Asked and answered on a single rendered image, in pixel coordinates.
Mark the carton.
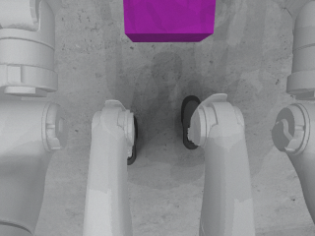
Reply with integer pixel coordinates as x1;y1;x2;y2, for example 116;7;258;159
123;0;216;42

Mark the left robot forearm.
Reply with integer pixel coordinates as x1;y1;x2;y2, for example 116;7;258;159
0;0;62;101

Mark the left robot foot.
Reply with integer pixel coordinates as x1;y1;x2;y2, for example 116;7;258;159
127;115;138;165

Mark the robot left upper arm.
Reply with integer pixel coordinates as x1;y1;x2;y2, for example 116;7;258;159
0;100;69;236

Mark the left robot shin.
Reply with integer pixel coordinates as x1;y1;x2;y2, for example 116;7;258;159
91;99;133;157

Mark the right robot forearm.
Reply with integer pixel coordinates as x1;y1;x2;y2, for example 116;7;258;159
284;0;315;101

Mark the robot right upper arm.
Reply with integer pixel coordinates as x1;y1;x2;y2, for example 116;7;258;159
272;102;315;225

